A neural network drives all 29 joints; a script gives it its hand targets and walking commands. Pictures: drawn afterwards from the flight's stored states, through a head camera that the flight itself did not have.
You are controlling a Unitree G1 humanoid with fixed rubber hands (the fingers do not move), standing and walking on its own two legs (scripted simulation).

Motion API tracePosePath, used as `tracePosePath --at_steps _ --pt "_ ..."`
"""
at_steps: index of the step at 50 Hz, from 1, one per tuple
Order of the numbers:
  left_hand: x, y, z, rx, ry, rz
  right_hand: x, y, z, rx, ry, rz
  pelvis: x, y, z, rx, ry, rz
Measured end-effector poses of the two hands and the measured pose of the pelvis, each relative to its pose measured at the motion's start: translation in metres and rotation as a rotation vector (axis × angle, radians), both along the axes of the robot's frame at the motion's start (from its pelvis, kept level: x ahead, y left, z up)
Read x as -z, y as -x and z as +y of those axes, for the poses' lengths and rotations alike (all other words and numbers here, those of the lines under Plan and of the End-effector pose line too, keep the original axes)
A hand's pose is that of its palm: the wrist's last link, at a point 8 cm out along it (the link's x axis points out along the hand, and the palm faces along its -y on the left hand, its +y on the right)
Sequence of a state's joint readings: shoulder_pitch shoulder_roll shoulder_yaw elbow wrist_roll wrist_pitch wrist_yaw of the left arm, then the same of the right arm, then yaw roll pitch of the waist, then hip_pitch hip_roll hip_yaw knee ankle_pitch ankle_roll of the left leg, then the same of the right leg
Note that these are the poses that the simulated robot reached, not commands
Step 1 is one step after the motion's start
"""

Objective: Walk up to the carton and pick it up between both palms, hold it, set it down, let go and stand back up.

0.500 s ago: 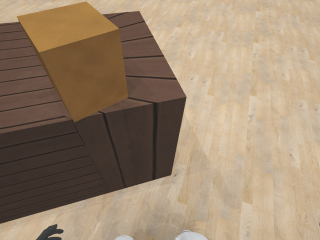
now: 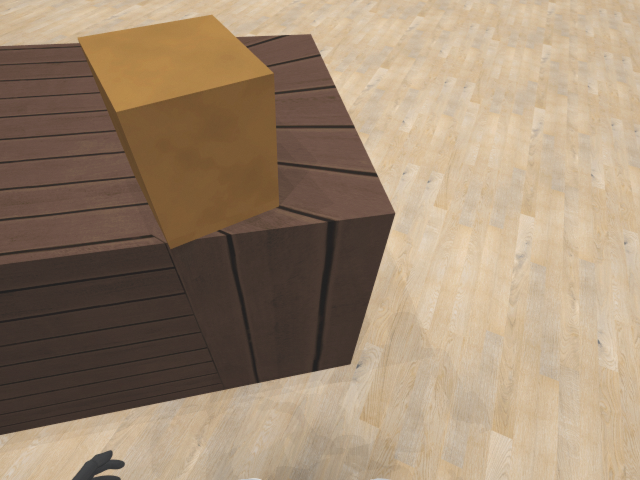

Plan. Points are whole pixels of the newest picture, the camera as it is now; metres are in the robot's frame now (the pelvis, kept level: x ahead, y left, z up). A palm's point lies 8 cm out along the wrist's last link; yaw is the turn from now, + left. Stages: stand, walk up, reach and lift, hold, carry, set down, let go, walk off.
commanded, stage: walk up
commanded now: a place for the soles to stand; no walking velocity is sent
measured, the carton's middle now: (191, 132) +0.61 +0.21 +0.09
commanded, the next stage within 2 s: none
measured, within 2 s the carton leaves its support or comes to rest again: neither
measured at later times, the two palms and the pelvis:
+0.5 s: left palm out of the picture +0.09 +0.29 -0.08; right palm out of the picture +0.11 -0.33 -0.08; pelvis +0.00 -0.02 +0.00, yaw +5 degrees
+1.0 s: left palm out of the picture +0.08 +0.30 -0.10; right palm out of the picture +0.12 -0.33 -0.09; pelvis +0.01 -0.02 -0.01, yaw +8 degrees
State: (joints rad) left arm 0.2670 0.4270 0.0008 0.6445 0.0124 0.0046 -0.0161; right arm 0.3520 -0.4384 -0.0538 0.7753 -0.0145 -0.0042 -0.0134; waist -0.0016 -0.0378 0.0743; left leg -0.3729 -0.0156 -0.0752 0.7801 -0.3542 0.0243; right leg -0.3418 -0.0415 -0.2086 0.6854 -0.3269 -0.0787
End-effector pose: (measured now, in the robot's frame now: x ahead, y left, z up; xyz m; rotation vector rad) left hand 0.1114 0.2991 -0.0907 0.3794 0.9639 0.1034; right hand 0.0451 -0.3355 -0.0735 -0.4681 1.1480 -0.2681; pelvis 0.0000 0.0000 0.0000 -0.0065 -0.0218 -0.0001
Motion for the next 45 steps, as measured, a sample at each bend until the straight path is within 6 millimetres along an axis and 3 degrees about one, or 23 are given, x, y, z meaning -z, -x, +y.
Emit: tracePosePath --at_steps 5,10,16,20,25,30,40,45 --pt "0.010 -0.003 0.014 -0.018 0.026 0.018 -0.005 0.008 0.016 0.000 0.024 0.048 0.001 -0.004 0.015 -0.015 0.022 0.013" --pt "0.011 -0.001 0.016 -0.047 0.042 0.027 -0.016 -0.008 0.019 -0.033 0.044 0.050 -0.005 -0.009 0.016 -0.046 0.039 0.030" --pt "0.009 0.002 0.007 -0.059 0.024 0.029 -0.011 -0.031 0.010 -0.065 0.030 -0.001 -0.003 -0.009 0.003 -0.055 0.025 0.036" --pt "0.009 0.007 -0.005 -0.064 -0.006 0.006 0.004 -0.045 -0.002 -0.086 0.006 -0.039 0.006 -0.005 -0.013 -0.063 0.006 0.026" --pt "-0.006 0.021 -0.007 -0.090 -0.035 -0.005 0.008 -0.062 0.001 -0.111 -0.037 -0.089 0.001 0.000 -0.019 -0.081 -0.006 0.000" --pt "-0.011 0.025 -0.003 -0.094 -0.044 -0.015 0.010 -0.060 0.006 -0.127 -0.065 -0.082 0.000 0.002 -0.016 -0.089 -0.009 -0.006" --pt "0.005 0.021 0.017 -0.108 0.001 -0.015 0.005 -0.037 0.022 -0.122 -0.017 -0.008 0.005 -0.003 0.006 -0.105 0.015 -0.011" --pt "0.005 0.026 0.011 -0.132 0.004 0.012 0.001 -0.047 0.014 -0.146 -0.006 0.017 0.001 -0.007 -0.002 -0.128 0.018 0.016"
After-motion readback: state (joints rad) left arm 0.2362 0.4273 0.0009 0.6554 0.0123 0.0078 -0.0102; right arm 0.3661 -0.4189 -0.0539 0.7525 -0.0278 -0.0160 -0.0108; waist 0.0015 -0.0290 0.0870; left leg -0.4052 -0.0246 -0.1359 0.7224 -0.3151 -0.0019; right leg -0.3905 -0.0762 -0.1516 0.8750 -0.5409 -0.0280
